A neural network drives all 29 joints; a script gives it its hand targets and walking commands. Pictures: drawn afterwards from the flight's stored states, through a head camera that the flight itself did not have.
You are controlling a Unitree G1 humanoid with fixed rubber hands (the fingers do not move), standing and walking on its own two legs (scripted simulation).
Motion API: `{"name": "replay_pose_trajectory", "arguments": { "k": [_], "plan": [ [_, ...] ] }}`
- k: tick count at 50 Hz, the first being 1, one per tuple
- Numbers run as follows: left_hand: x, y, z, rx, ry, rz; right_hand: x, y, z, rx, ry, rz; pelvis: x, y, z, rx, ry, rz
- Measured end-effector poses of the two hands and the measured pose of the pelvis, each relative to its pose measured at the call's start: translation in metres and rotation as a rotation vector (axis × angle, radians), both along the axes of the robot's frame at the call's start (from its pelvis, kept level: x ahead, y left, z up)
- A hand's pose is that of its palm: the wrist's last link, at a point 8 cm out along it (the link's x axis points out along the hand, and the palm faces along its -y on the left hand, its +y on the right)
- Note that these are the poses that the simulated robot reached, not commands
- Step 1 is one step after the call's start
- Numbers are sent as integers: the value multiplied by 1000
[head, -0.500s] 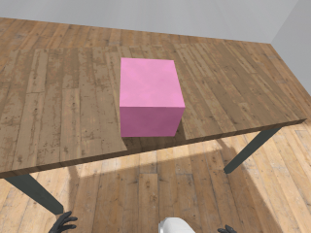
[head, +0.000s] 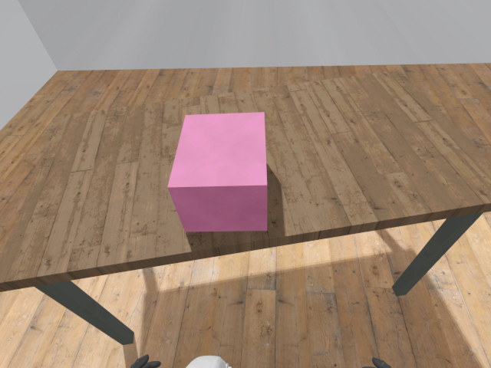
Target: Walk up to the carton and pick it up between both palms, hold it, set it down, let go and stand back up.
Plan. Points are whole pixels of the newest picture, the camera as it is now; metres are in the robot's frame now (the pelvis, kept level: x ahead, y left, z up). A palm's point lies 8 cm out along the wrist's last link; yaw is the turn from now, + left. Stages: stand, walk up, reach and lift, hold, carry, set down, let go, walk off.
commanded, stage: walk up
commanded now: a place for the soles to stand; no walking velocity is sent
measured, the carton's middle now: (225, 171) +0.53 +0.06 -0.02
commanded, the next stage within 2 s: reach and lift in 1.60 s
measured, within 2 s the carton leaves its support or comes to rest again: neither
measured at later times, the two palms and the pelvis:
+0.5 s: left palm out of the picture +0.07 +0.27 -0.12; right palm (335, 366) +0.15 -0.14 -0.11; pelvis +0.02 +0.05 +0.00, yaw +4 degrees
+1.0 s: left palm out of the picture +0.08 +0.28 -0.13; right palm out of the picture +0.09 -0.15 -0.12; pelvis +0.03 +0.07 +0.01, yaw +2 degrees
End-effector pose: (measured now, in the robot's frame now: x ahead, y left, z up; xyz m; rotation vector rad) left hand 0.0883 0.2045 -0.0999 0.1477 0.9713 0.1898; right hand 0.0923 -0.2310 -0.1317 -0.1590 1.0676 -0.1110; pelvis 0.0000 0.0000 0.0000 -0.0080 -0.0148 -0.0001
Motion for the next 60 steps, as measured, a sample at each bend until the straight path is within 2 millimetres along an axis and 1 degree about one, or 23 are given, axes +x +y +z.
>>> {"name": "replay_pose_trajectory", "arguments": {
  "k": [3, 5, 8, 11, 14, 16, 20, 26, 29, 32, 35, 42, 51, 60],
  "plan": [
    [-13, 12, 0, 14, 19, 47, 16, 10, 0, 5, -2, 40, 1, 3, 0, -5, 6, 25],
    [-20, 21, -2, 15, 28, 73, 27, 20, 1, 10, -4, 70, 2, 7, 0, -10, 11, 42],
    [-29, 34, -9, 1, 41, 106, 43, 40, 2, 17, -13, 116, 3, 15, -3, -17, 17, 69],
    [-35, 48, -22, -29, 66, 122, 59, 63, 6, 19, -45, 150, 5, 25, -7, -12, 17, 91],
    [-38, 56, -32, -63, 104, 115, 66, 83, 16, 27, -93, 156, 8, 32, -6, 20, 12, 80],
    [-37, 57, -35, -77, 119, 102, 67, 89, 21, 37, -117, 130, 10, 36, -5, 13, 10, 80],
    [-27, 57, -35, -87, 113, 69, 64, 94, 23, 50, -122, 91, 16, 43, -4, 11, -2, 72],
    [-12, 63, -22, -75, 83, 37, 58, 96, 19, 74, -106, 56, 20, 54, 1, -5, -8, 62],
    [-9, 67, -18, -69, 88, 38, 49, 95, 15, 76, -79, 44, 21, 57, 3, -3, -6, 56],
    [-7, 70, -18, -65, 101, 37, 35, 93, 11, 73, -38, 30, 23, 59, 4, -1, -4, 52],
    [-7, 71, -18, -65, 115, 35, 22, 89, 8, 59, -2, 12, 24, 61, 4, 2, -3, 47],
    [-9, 71, -24, -69, 145, 37, 3, 77, 9, 24, 47, -13, 29, 63, 5, 5, -6, 39],
    [-12, 76, -26, -56, 178, 17, -6, 77, 8, 17, 59, -45, 32, 66, 5, 8, -15, 29],
    [-20, 80, -26, -45, 216, 6, -16, 77, 6, 18, 83, -55, 31, 69, 6, 8, -13, 18]
  ]
}}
